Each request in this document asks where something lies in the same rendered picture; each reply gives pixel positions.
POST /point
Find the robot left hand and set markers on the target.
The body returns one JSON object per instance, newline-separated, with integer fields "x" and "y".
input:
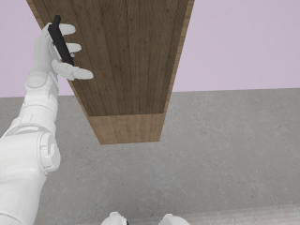
{"x": 45, "y": 54}

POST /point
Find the robot left forearm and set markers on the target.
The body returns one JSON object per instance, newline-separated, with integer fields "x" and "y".
{"x": 40, "y": 105}

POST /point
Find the left robot shin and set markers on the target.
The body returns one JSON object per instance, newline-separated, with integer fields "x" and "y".
{"x": 114, "y": 214}

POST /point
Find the cupboard door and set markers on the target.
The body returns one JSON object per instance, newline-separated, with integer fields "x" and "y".
{"x": 130, "y": 46}

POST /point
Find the handle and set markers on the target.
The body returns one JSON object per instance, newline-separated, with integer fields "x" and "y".
{"x": 59, "y": 41}

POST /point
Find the left robot upper arm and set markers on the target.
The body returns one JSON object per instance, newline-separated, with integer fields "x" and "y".
{"x": 26, "y": 160}

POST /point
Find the robot left thigh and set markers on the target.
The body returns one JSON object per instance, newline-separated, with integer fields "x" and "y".
{"x": 114, "y": 220}

